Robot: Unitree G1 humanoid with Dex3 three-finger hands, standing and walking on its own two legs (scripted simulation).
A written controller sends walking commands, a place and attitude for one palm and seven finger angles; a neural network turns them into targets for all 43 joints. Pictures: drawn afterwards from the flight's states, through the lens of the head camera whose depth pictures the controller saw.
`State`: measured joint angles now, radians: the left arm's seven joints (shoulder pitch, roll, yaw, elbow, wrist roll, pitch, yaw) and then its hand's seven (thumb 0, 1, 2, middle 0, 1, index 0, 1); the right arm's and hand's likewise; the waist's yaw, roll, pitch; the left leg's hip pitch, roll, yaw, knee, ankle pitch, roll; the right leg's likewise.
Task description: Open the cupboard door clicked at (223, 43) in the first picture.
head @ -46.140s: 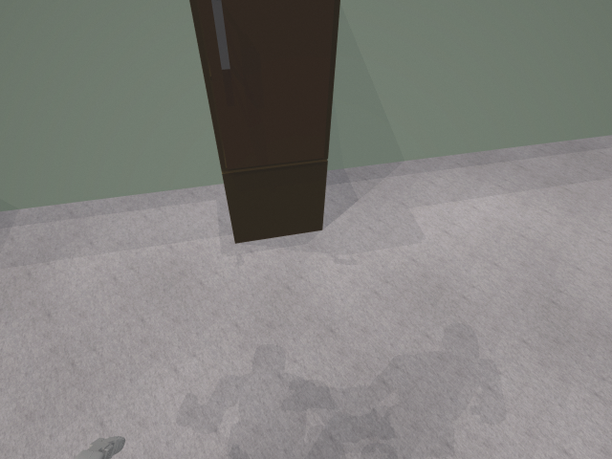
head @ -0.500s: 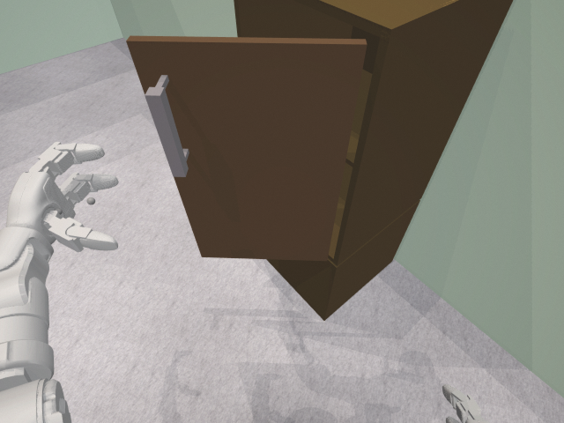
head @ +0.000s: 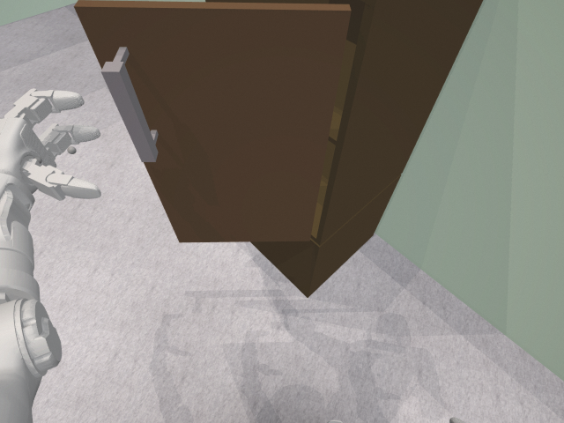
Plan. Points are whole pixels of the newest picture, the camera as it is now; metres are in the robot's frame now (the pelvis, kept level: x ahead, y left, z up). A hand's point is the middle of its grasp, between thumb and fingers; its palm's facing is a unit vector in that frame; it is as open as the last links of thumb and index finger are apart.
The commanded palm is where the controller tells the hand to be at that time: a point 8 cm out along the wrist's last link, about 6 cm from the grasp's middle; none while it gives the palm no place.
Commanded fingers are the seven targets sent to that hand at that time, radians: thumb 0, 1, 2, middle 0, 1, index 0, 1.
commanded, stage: move the hooked fingers beside the handle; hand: left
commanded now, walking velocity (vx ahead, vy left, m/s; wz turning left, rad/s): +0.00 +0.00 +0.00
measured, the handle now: (136, 108) +0.54 +0.22 +0.13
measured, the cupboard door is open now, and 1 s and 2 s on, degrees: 48 48 48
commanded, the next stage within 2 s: slide the fingers in behind the handle in 1.76 s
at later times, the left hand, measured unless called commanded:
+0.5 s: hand (79, 120) +0.49 +0.28 +0.15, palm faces +0.01 -1.00 +0.00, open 14.0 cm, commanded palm +0.47 +0.33 +0.13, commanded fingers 0.00 -0.50 0.30 -0.30 -1.20 -0.30 -1.20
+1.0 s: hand (76, 120) +0.50 +0.29 +0.14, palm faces +0.02 -1.00 +0.00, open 14.0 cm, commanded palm +0.47 +0.33 +0.13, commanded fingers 0.00 -0.50 0.30 -0.30 -1.20 -0.30 -1.20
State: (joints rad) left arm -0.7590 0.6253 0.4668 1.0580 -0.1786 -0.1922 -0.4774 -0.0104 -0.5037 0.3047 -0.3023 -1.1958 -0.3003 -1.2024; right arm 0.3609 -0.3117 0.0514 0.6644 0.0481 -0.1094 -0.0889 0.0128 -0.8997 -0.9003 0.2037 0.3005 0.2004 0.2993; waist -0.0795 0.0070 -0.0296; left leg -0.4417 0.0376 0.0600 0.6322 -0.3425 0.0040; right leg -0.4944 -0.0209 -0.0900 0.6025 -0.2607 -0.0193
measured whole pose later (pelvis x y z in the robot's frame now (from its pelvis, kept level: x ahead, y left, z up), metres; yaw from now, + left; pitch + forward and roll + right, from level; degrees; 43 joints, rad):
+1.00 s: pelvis +0.02 +0.01 -0.01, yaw -1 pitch +15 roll -2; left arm -0.90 0.74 0.52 1.18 -0.13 -0.22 -0.49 -0.01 -0.50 0.30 -0.30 -1.20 -0.30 -1.20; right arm 0.43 -0.29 0.05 0.62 0.03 0.06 -0.04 0.01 -0.90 -0.90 0.20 0.30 0.20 0.30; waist -0.14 0.01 -0.07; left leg -0.56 0.05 0.07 0.69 -0.39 0.02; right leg -0.60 -0.01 -0.08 0.62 -0.27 0.00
